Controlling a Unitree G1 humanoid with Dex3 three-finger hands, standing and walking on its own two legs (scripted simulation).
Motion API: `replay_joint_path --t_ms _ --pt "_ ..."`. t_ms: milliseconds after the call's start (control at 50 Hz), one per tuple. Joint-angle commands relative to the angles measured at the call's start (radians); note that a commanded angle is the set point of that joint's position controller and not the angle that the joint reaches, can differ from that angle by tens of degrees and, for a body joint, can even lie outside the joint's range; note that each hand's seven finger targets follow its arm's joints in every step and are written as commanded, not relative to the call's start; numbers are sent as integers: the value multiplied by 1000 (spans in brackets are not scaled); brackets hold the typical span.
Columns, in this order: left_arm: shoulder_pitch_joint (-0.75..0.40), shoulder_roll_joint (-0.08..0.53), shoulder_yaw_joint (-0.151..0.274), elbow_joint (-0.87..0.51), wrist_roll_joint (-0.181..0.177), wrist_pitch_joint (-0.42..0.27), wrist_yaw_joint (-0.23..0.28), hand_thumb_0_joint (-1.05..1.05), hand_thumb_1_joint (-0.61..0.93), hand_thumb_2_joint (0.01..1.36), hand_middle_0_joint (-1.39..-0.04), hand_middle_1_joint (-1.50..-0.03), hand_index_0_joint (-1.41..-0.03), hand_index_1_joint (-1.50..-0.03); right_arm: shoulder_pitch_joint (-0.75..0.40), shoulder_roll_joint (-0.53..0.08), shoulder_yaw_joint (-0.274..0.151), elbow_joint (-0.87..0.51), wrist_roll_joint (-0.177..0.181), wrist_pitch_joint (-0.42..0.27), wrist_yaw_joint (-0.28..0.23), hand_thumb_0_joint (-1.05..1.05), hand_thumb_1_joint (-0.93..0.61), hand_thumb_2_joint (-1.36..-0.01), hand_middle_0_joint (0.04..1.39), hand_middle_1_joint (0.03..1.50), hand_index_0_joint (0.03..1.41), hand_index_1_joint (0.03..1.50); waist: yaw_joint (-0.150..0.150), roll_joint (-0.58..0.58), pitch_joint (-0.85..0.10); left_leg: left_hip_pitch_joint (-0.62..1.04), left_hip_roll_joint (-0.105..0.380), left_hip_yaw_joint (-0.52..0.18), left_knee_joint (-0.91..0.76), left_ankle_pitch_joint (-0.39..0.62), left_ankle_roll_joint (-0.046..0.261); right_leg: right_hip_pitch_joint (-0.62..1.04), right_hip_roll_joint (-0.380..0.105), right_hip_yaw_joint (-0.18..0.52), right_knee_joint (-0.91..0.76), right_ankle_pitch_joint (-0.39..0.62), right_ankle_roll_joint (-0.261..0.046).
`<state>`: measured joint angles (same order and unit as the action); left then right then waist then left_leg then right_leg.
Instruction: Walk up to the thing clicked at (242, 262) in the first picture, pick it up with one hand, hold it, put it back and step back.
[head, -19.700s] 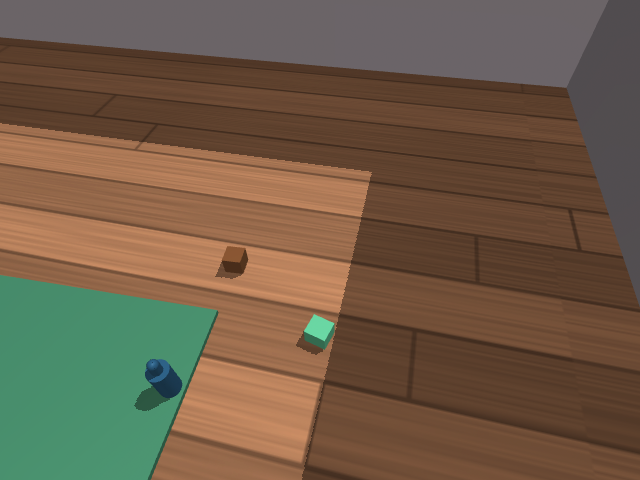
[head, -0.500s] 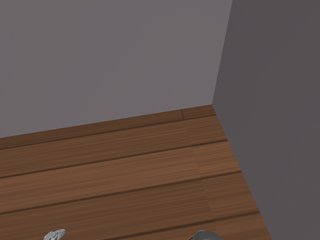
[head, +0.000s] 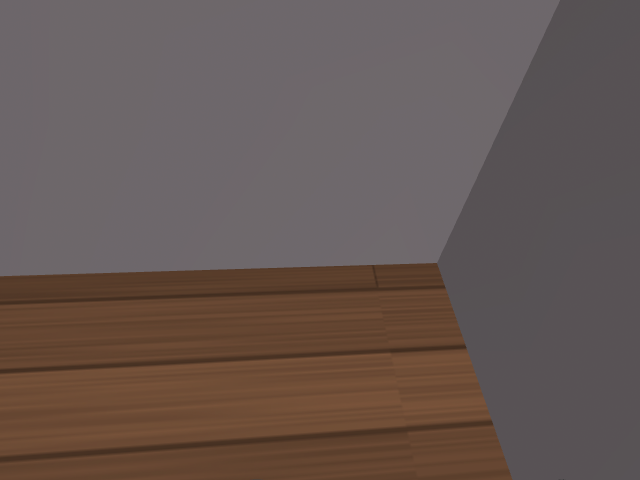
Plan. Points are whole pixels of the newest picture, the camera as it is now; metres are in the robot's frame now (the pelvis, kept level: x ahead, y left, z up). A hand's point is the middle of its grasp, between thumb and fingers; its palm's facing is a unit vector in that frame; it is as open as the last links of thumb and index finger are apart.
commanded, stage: walk up
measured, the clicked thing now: out of the picture -0.81 +0.87 -0.72
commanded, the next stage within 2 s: none
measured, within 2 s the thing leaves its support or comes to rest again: neither
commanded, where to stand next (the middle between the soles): +0.28 -0.03 m, yaw +0 degrees
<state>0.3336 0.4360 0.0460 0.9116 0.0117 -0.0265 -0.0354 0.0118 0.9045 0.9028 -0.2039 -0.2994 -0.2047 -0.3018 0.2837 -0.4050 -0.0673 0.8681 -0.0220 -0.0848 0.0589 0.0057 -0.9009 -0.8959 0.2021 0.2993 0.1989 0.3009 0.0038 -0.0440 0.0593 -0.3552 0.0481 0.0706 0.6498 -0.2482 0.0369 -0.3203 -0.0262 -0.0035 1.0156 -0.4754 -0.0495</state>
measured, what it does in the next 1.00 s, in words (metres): walks ahead: right foot, then left foot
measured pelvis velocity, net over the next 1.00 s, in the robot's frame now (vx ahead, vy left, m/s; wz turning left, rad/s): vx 0.21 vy -0.03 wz -0.02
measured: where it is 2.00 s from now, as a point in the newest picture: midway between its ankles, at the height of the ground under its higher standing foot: outside the picture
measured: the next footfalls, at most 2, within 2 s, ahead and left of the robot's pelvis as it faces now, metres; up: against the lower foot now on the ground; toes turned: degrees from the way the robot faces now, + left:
right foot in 0.42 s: +0.24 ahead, -0.17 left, +0.00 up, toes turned -2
left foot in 0.80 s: +0.36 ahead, +0.09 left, +0.00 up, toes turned +0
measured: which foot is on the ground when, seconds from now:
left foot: down 0.00-0.44, up 0.46-0.78, down 0.80-1.00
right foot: up 0.00-0.40, down 0.42-1.00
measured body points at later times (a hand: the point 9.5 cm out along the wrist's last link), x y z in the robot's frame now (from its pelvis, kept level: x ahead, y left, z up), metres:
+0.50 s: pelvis +0.16 -0.04 +0.00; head +0.18 -0.06 +0.45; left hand +0.27 +0.27 -0.09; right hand +0.17 -0.35 -0.13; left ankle +0.08 +0.09 -0.68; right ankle +0.23 -0.15 -0.72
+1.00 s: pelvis +0.21 -0.03 +0.00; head +0.25 +0.00 +0.44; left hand +0.30 +0.28 -0.14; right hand +0.31 -0.33 -0.11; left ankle +0.32 +0.09 -0.72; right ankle +0.20 -0.17 -0.71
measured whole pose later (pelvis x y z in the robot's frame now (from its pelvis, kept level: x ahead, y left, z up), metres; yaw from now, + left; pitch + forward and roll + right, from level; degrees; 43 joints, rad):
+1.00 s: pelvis +0.21 -0.03 +0.00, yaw -1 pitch -2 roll -1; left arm 0.16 0.39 0.02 0.95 -0.02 0.03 -0.01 0.01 0.91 0.90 -0.20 -0.30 -0.21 -0.30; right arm 0.15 -0.36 -0.01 0.93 -0.02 -0.03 0.00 0.01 -0.90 -0.90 0.20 0.30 0.20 0.30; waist 0.01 -0.04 0.12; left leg -0.41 0.03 0.03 0.63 -0.18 0.02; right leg -0.29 -0.02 0.00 0.77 -0.51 -0.03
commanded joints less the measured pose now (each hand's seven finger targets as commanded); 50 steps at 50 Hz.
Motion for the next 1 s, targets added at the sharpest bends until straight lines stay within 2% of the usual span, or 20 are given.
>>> replay_joint_path --t_ms 0,40,140,280,340,380,400,420,440,460,520,620,700,760,780,800,820,840,900,980 --pt "13 209 54 -65 -13 -38 8 0 900 900 -200 -300 -200 -300 61 -265 -61 -61 18 -26 -38 0 -900 -900 200 300 200 300 -22 144 37 205 252 -355 -394 -20 135 -302 -63 120 80 117 1" --pt "40 190 53 -50 -16 -27 -3 0 900 900 -200 -300 -200 -300 64 -264 -59 -54 22 -33 -40 0 -900 -900 200 300 200 300 -15 183 18 164 213 -250 -393 86 121 -234 -62 78 35 181 22" --pt "-30 173 56 -76 -4 -15 -25 0 900 900 -200 -300 -200 -300 75 -270 -63 -75 19 -34 -40 0 -900 -900 200 300 200 300 -31 192 27 220 214 -194 -450 -26 163 -274 -75 46 -119 262 58" --pt "-150 140 53 -104 2 -31 -40 0 900 900 -200 -300 -200 -300 79 -272 -65 -82 12 -20 -35 0 -900 -900 200 300 200 300 -49 159 44 228 198 -122 -378 79 157 -171 -67 -22 -384 300 37" --pt "-115 131 57 -88 4 -44 -32 0 900 900 -200 -300 -200 -300 68 -274 -64 -93 12 -9 -37 0 -900 -900 200 300 200 300 -21 142 4 215 208 -108 -251 246 143 -25 -29 -55 -483 284 18" --pt "22 175 77 -43 7 -60 -14 0 900 900 -200 -300 -200 -300 92 -213 -39 -106 20 -5 -39 0 -900 -900 200 300 200 300 45 -2 -98 137 127 -36 11 303 92 242 5 -49 -557 294 -9" --pt "102 234 103 -31 14 -66 -2 0 900 900 -200 -300 -200 -300 136 -152 -17 -115 24 -8 -40 0 -900 -900 200 300 200 300 74 -169 -169 9 63 5 239 143 54 384 -135 148 -624 199 -44" --pt "91 293 111 -65 10 -71 7 0 900 900 -200 -300 -200 -300 162 -111 3 -123 24 -5 -37 0 -900 -900 200 300 200 300 60 -290 -164 -213 -58 1 390 -264 9 484 -334 493 -699 132 -117" --pt "71 304 110 -64 -4 -61 5 0 900 900 -200 -300 -200 -300 129 -224 -26 -96 22 10 -49 0 -900 -900 200 300 200 300 80 -180 -112 -259 -41 -59 451 -288 6 417 -388 593 -744 66 -208" --pt "50 294 105 -73 -16 -55 8 0 900 900 -200 -300 -200 -300 108 -247 -34 -84 16 12 -55 0 -900 -900 200 300 200 300 69 -153 -54 -253 -6 -99 474 -277 2 320 -384 561 -745 87 -230" --pt "-33 217 79 -103 -25 -55 15 0 900 900 -200 -300 -200 -300 140 -219 -30 -40 29 17 -43 0 -900 -900 200 300 200 300 8 -103 -1 -194 33 -133 408 -162 -7 201 -246 251 -735 268 -158" --pt "-83 189 59 -132 -3 -52 24 0 900 900 -200 -300 -200 -300 116 -163 -17 -17 18 31 -42 0 -900 -900 200 300 200 300 -5 -120 18 -95 13 -72 220 -77 -47 58 -203 75 -693 567 -174" --pt "-102 177 44 -117 -7 -36 36 0 900 900 -200 -300 -200 -300 50 -139 -12 2 21 25 -57 0 -900 -900 200 300 200 300 12 -102 -51 55 -2 -34 52 75 -55 38 -209 27 -546 813 -149" --pt "-162 174 35 -123 -25 -9 40 0 900 900 -200 -300 -200 -300 77 -159 -22 26 15 19 -71 0 -900 -900 200 300 200 300 -33 -35 -96 185 -43 -9 -109 229 -23 0 -174 18 -392 631 -93" --pt "-157 148 24 -121 -29 -2 42 0 900 900 -200 -300 -200 -300 68 -200 -31 29 8 16 -76 0 -900 -900 200 300 200 300 -33 34 -89 218 9 -75 -153 333 -5 -59 -144 21 -357 477 -54" --pt "-134 110 14 -120 -38 5 40 0 900 900 -200 -300 -200 -300 43 -261 -44 15 0 13 -81 0 -900 -900 200 300 200 300 -15 181 -123 238 178 -285 -214 427 48 -90 -50 -32 -267 272 -2" --pt "-77 102 10 -89 -50 23 44 0 900 900 -200 -300 -200 -300 -21 -278 -33 -10 7 13 -80 0 -900 -900 200 300 200 300 20 208 -130 162 299 -463 -275 387 151 -54 32 -5 -190 -39 18" --pt "-48 147 21 -50 -44 38 52 0 900 900 -200 -300 -200 -300 -71 -294 -35 -12 18 19 -79 0 -900 -900 200 300 200 300 22 236 -140 120 336 -510 -280 251 228 2 -9 33 -123 -133 17" --pt "-83 156 29 -1 -31 44 44 0 900 900 -200 -300 -200 -300 -135 -239 -17 -6 3 31 -85 0 -900 -900 200 300 200 300 17 239 -115 46 220 -352 -279 98 150 21 -28 51 -162 -86 12" --pt "-35 121 21 70 -20 29 43 0 900 900 -200 -300 -200 -300 -189 -230 -12 10 7 53 -72 0 -900 -900 200 300 200 300 34 242 -135 56 166 -284 -227 -42 105 107 5 -17 -440 85 29"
